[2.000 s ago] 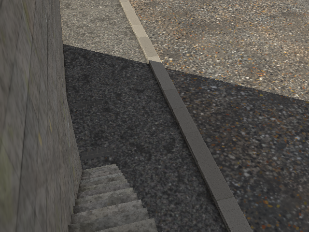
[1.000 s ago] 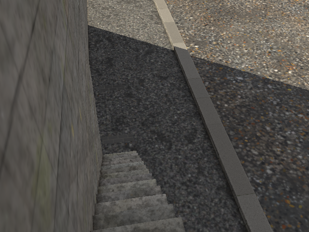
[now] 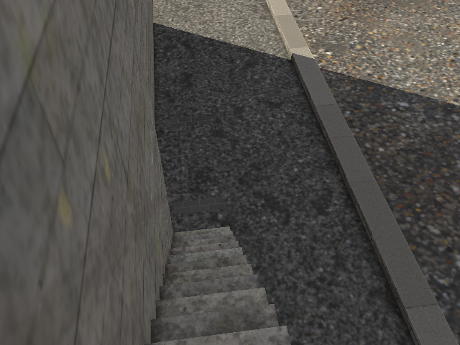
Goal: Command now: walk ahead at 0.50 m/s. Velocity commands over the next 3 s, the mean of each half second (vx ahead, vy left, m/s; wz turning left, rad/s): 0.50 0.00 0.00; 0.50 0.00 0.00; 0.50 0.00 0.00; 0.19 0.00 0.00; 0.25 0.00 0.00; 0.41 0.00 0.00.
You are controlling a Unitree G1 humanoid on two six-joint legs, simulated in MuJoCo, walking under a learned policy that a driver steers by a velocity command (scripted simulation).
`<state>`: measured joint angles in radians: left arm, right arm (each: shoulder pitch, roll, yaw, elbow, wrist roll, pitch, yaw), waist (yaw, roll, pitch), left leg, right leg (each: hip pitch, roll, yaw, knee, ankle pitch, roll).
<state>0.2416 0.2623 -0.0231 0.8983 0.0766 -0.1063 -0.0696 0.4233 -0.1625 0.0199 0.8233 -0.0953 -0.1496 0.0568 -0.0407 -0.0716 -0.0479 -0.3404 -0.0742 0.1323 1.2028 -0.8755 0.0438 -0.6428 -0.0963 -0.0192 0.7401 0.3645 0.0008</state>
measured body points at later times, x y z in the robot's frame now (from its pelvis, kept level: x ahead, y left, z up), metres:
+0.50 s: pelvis +0.22 +0.01 -0.20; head +0.21 +0.00 +0.25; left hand +0.12 +0.24 -0.34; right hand +0.31 -0.20 -0.34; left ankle +0.36 +0.15 -0.88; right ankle +0.12 -0.10 -0.84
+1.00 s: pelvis +0.44 +0.08 -0.43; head +0.43 +0.09 +0.02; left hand +0.61 +0.31 -0.55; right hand +0.37 -0.10 -0.57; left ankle +0.32 +0.14 -1.05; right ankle +0.60 -0.04 -1.12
